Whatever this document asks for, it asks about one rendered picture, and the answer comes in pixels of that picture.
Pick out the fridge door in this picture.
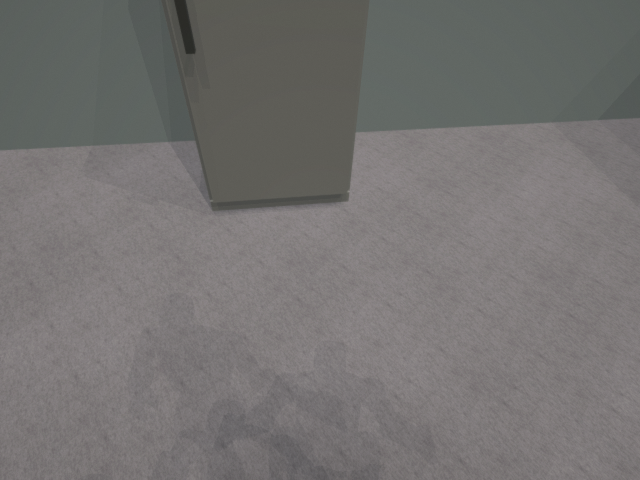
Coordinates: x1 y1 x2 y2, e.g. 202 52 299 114
165 0 366 203

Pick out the handle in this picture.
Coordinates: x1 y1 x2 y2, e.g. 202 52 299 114
174 0 196 54

